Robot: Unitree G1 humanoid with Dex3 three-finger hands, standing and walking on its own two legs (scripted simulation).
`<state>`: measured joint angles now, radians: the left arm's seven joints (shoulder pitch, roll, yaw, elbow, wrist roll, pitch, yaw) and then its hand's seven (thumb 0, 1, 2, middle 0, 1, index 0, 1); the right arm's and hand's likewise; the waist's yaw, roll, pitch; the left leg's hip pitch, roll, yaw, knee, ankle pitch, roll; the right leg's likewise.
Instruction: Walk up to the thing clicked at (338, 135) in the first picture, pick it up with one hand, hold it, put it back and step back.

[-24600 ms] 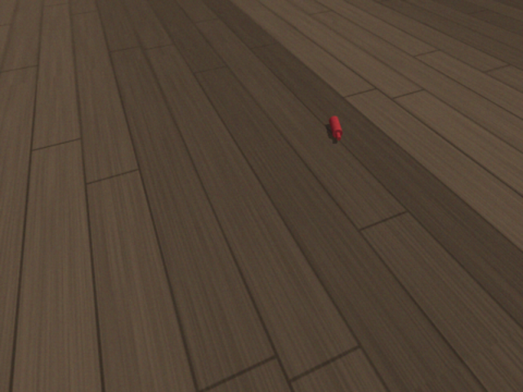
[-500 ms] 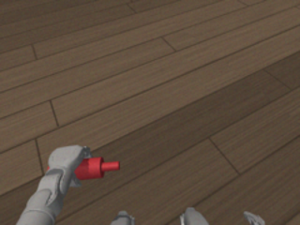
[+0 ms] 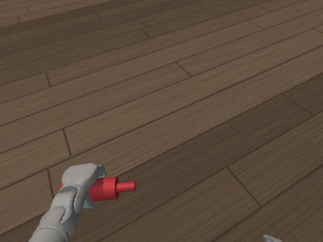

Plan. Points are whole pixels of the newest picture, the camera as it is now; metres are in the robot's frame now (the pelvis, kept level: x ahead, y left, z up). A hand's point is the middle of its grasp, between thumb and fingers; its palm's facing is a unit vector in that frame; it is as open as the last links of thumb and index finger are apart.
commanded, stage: hold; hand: left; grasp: from above
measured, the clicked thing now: (99, 189) +0.32 +0.20 -0.08
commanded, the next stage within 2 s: crouch in 1.82 s
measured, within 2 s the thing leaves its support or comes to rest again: neither
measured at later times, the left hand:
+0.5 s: hand (85, 186) +0.30 +0.21 -0.03, palm faces -0.44 -0.06 -0.90, open 8.8 cm
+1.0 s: hand (84, 187) +0.29 +0.21 -0.01, palm faces -0.43 -0.06 -0.90, open 8.8 cm
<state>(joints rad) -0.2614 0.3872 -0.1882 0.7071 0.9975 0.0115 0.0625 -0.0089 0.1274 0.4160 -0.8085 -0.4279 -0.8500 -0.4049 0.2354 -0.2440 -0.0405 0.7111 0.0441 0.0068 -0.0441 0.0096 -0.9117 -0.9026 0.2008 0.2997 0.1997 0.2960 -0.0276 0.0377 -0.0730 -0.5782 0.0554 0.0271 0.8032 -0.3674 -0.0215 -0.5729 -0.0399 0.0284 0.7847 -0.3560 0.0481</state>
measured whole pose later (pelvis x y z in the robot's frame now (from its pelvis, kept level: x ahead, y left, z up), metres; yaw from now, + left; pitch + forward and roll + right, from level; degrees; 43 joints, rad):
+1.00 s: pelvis +0.00 -0.01 +0.02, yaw -1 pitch +3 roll +1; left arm -0.21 0.40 -0.19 0.55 0.99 0.00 -0.06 -0.01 0.14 0.39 -0.81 -0.42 -0.85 -0.40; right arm 0.19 -0.25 -0.03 0.67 0.06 0.05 -0.05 0.01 -0.91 -0.90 0.20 0.30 0.20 0.30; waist 0.01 0.05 -0.03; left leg -0.36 0.05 0.05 0.60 -0.28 -0.03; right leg -0.38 -0.04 0.04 0.62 -0.28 0.04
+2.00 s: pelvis +0.01 -0.01 +0.03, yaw -1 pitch +1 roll +1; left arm -0.21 0.40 -0.19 0.56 0.99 0.00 -0.06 -0.01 0.14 0.38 -0.81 -0.41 -0.85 -0.38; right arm 0.18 -0.25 -0.04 0.66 0.07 0.09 -0.06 0.01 -0.91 -0.90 0.20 0.30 0.20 0.30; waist 0.01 0.05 -0.01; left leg -0.27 0.05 0.05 0.49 -0.24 -0.03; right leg -0.30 -0.04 0.04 0.52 -0.25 0.04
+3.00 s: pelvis -0.07 +0.01 -0.25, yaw -1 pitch +35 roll -4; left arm -0.72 0.51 -0.01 1.22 1.18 -0.13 0.34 -0.01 0.16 0.38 -0.80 -0.40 -0.84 -0.38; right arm 0.18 -0.23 -0.04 0.76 -0.07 -0.05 0.02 0.01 -0.90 -0.90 0.20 0.30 0.20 0.30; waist -0.14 0.04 -0.18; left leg -1.89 0.03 -0.07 1.89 -0.62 -0.01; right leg -1.83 -0.03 0.03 1.84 -0.62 0.07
